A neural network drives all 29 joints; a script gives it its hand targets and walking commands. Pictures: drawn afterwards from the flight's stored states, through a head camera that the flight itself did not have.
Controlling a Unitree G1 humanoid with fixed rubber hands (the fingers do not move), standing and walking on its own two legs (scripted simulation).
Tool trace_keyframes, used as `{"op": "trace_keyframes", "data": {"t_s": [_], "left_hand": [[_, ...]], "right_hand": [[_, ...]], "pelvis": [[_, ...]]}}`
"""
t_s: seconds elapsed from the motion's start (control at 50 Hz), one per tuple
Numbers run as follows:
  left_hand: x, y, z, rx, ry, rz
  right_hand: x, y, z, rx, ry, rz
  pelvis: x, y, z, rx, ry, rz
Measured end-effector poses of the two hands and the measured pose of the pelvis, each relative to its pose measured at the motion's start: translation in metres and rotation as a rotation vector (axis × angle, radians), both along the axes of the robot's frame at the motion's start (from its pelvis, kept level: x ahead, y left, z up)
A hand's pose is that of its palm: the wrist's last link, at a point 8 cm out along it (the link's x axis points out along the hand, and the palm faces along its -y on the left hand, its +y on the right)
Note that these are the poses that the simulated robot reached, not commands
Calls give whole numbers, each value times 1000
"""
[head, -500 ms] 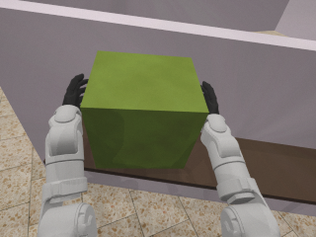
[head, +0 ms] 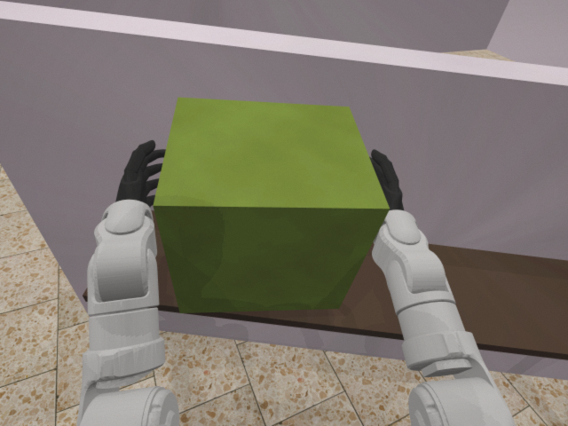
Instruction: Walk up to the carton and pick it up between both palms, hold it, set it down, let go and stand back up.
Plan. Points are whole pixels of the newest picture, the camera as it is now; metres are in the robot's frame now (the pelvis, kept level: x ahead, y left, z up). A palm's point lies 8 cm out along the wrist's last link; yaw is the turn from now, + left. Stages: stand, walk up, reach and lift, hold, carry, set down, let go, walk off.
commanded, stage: hold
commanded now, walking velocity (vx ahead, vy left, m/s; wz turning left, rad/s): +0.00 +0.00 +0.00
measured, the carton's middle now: (264, 210) +0.38 +0.02 +0.14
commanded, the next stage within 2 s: none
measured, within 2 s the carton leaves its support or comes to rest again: neither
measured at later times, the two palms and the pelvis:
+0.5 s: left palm (142, 203) +0.34 +0.17 +0.18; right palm (392, 208) +0.35 -0.16 +0.17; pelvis -0.02 -0.02 +0.00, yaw +1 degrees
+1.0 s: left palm (141, 211) +0.33 +0.17 +0.17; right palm (391, 215) +0.34 -0.16 +0.16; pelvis +0.01 -0.02 +0.00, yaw +1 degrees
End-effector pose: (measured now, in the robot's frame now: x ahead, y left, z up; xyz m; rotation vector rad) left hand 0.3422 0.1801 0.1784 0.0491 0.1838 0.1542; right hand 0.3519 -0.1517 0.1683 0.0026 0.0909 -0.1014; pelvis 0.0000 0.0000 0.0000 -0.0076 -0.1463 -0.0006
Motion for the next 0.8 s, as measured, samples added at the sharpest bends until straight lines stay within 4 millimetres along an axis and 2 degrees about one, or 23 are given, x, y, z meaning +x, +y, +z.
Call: {"op": "trace_keyframes", "data": {"t_s": [0.12, 0.24, 0.34, 0.46, 0.62, 0.8], "left_hand": [[-15, -5, 0, 6, -15, 3], [-23, -9, -7, -19, 17, 7], [-19, -12, -5, -13, 35, 11], [-10, -11, 3, -5, 19, 17], [4, -9, -3, -20, 35, 12], [6, -11, -15, -17, 12, -11]], "right_hand": [[-13, -5, 4, -21, -18, 7], [-21, -9, -3, -24, 17, 6], [-18, -11, -8, -21, 35, 6], [-6, -10, -2, -22, 17, 12], [7, -9, -1, -47, 32, 12], [3, -11, -7, -36, 10, -6]], "pelvis": [[-2, -4, 0, 0, -22, 8], [-10, -11, -1, 6, -42, 9], [-19, -16, -2, 12, -33, 10], [-24, -22, -2, 13, -12, 17], [-14, -28, -1, 15, -3, 32], [2, -26, -1, 15, -14, 33]]}}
